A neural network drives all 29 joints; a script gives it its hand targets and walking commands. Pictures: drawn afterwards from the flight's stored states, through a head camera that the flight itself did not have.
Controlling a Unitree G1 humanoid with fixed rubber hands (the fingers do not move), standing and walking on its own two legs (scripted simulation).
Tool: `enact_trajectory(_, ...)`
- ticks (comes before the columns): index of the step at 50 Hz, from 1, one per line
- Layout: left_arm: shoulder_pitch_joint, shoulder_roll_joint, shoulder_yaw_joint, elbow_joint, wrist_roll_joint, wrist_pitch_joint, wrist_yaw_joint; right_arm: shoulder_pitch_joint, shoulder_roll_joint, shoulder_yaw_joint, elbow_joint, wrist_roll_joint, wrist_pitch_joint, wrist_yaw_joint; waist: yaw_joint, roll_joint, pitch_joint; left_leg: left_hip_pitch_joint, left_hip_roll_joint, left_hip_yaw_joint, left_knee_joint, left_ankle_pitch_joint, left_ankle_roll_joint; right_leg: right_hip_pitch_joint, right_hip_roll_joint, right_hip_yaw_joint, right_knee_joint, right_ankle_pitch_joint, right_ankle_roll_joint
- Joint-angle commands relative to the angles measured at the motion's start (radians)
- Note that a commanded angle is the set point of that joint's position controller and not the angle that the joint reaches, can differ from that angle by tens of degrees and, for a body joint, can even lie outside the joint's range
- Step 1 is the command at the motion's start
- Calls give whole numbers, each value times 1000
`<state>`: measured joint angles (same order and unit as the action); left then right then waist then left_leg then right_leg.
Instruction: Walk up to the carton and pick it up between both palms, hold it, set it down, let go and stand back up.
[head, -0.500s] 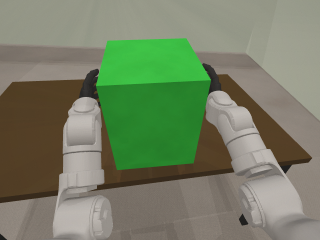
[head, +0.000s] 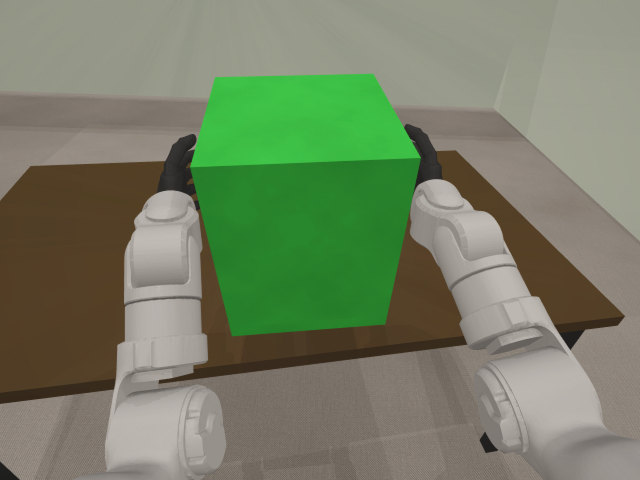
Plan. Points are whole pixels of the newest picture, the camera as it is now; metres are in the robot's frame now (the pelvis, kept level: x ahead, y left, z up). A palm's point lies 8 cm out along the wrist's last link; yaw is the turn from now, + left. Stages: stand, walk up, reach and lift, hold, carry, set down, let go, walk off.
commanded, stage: hold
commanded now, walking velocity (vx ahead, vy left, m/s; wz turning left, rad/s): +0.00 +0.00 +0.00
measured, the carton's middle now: (302, 204) +0.39 +0.01 +0.21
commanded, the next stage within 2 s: set down in 0.14 s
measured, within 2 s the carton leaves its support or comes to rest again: neither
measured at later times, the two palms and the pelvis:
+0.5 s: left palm (174, 191) +0.39 +0.17 +0.23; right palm (413, 185) +0.39 -0.13 +0.24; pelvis +0.00 +0.00 +0.00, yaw -1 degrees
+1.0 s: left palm (192, 219) +0.40 +0.16 +0.18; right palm (409, 216) +0.40 -0.13 +0.18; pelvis +0.01 +0.00 +0.00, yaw +0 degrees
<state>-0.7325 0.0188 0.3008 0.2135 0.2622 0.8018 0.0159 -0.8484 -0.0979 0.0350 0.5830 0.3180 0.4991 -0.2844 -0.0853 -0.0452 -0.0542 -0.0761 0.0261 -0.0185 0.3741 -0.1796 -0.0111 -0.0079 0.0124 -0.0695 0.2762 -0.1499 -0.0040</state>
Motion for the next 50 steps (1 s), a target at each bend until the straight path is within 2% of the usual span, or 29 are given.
enact_trajectory(1,-836,-640,-512,-188,-189,-104,-146,-826,690,298,-344,123,-64,127,-17,112,-443,141,-71,-1,-22,244,-30,58,60,19,-15,153,57)
enact_trajectory(3,-840,-639,-502,-158,-186,-101,-149,-791,670,257,-279,95,-54,129,-36,133,-393,150,-66,7,-31,218,-41,25,58,12,-27,104,53)
enact_trajectory(4,-821,-642,-493,-137,-184,-94,-150,-808,665,260,-285,101,-57,131,-19,134,-374,135,-63,7,-34,226,-41,28,58,12,-26,108,53)
enact_trajectory(6,-823,-631,-474,-92,-167,-91,-157,-809,656,241,-237,83,-52,137,-32,130,-346,101,-59,10,-50,160,-34,26,57,10,-32,44,52)
enact_trajectory(7,-843,-647,-471,-100,-171,-95,-157,-847,665,245,-265,88,-60,142,-23,126,-374,111,-61,12,-56,152,-32,37,61,11,-29,44,52)
enact_trajectory(9,-869,-639,-489,-182,-197,-99,-145,-868,703,252,-301,84,-64,149,0,108,-446,126,-68,14,-53,201,-20,90,59,16,-12,121,59)
enact_trajectory(11,-850,-616,-467,-168,-205,-107,-143,-889,703,265,-348,78,-78,146,0,62,-458,134,-79,12,-31,274,-22,89,61,15,-1,207,65)
enact_trajectory(13,-850,-627,-467,-157,-193,-124,-143,-893,691,252,-330,67,-104,149,8,83,-463,170,-72,12,-24,316,-31,90,72,-4,-9,214,61)
enact_trajectory(14,-832,-619,-469,-143,-192,-134,-146,-874,682,244,-344,49,-119,148,-4,83,-464,196,-73,16,-23,318,-29,87,69,-2,-12,222,59)
enact_trajectory(15,-842,-620,-477,-164,-188,-147,-148,-888,684,240,-354,49,-141,152,5,97,-504,201,-70,12,-18,321,-25,94,62,3,-6,221,54)
enact_trajectory(16,-843,-618,-458,-137,-179,-152,-150,-872,672,238,-301,26,-147,157,7,105,-464,203,-75,15,-30,297,-29,69,66,-9,-16,183,52)
enact_trajectory(17,-833,-607,-436,-104,-159,-169,-156,-880,661,204,-293,6,-173,161,-3,85,-436,200,-72,20,-35,257,-25,60,61,-12,-21,155,59)
enact_trajectory(21,-785,-565,-316,39,-69,-225,-198,-829,631,108,-142,-123,-266,190,25,64,-331,153,-73,60,-93,103,7,76,39,-17,-41,41,60)
enact_trajectory(22,-770,-563,-314,52,-48,-241,-204,-813,624,92,-101,-149,-295,202,26,86,-319,149,-72,67,-105,108,11,78,29,-17,-39,45,55)
enact_trajectory(24,-720,-550,-287,90,-12,-261,-218,-746,593,36,-26,-207,-343,214,21,83,-263,165,-65,76,-104,136,2,91,33,-33,-42,47,48)
enact_trajectory(25,-681,-546,-276,119,-3,-266,-228,-732,577,21,-18,-233,-371,217,7,80,-260,178,-64,73,-96,169,-2,96,28,-37,-44,78,46)
enact_trajectory(26,-675,-544,-275,92,-11,-282,-235,-740,591,29,-47,-237,-397,223,21,54,-291,174,-67,78,-89,209,-1,121,31,-47,-31,119,50)
enact_trajectory(30,-672,-568,-327,67,-23,-323,-233,-771,576,66,-145,-251,-486,221,13,59,-363,216,-72,85,-44,359,-21,175,36,-55,-18,269,55)
enact_trajectory(31,-677,-595,-366,24,-37,-337,-226,-773,580,86,-173,-242,-507,222,9,79,-409,256,-68,83,-31,424,-30,180,38,-57,-9,319,50)
enact_trajectory(35,-675,-615,-462,-36,-63,-367,-200,-750,568,135,-212,-232,-543,214,-6,106,-475,301,-65,77,16,537,-57,174,44,-64,-7,359,43)
enact_trajectory(37,-674,-635,-484,-43,-74,-370,-188,-770,563,153,-239,-228,-556,215,-8,93,-491,308,-58,68,32,562,-67,163,51,-72,2,363,40)
enact_trajectory(39,-678,-626,-498,-33,-77,-377,-177,-751,561,136,-206,-229,-549,216,-3,105,-455,306,-59,58,18,519,-66,133,41,-67,-15,311,35)
enact_trajectory(40,-687,-635,-517,-56,-86,-384,-169,-756,564,156,-213,-213,-553,221,2,117,-485,319,-53,58,23,535,-71,129,41,-69,-8,324,33)
enact_trajectory(41,-672,-631,-509,-29,-79,-381,-167,-757,553,148,-223,-227,-552,221,-1,107,-471,301,-56,60,20,513,-70,130,43,-65,-14,304,35)
enact_trajectory(42,-665,-630,-494,-12,-79,-385,-164,-764,567,156,-219,-215,-552,223,14,100,-477,281,-58,58,15,499,-61,143,37,-59,-9,334,37)
enact_trajectory(45,-686,-645,-496,7,-88,-397,-153,-777,564,147,-201,-214,-549,228,21,119,-500,278,-55,54,-1,460,-63,149,37,-55,-8,313,33)
enact_trajectory(47,-695,-630,-466,43,-69,-404,-145,-769,555,115,-141,-226,-541,235,28,125,-471,266,-51,57,-10,417,-63,121,37,-61,-14,257,30)
enact_trajectory(48,-690,-622,-441,64,-66,-407,-145,-762,555,94,-123,-238,-537,240,39,97,-440,238,-51,60,-24,376,-55,116,34,-62,-27,223,32)
enact_trajectory(50,-706,-605,-392,115,-49,-415,-146,-734,548,38,-32,-268,-530,254,39,108,-393,203,-54,72,-54,289,-46,104,23,-53,-38,178,29)
